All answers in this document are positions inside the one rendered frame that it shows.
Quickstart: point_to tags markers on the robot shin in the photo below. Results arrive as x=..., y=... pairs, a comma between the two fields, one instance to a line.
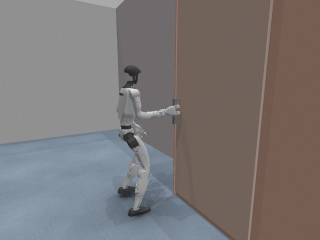
x=131, y=173
x=140, y=188

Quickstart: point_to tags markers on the handle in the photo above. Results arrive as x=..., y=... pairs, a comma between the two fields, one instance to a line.
x=174, y=118

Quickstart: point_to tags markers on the right robot upper arm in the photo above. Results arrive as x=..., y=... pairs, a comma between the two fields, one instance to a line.
x=134, y=95

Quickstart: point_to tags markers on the right robot forearm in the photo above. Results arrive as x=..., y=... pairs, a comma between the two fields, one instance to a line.
x=153, y=114

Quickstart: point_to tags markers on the wardrobe door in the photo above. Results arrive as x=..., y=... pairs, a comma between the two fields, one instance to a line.
x=222, y=57
x=287, y=188

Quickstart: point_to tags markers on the robot left hand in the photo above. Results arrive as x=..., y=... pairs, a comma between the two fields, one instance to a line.
x=138, y=130

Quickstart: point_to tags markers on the robot right hand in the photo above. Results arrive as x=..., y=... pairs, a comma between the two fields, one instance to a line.
x=171, y=111

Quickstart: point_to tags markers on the left robot shin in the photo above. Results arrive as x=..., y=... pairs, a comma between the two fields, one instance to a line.
x=131, y=173

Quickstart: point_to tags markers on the right robot shin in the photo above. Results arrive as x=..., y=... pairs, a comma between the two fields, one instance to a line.
x=140, y=188

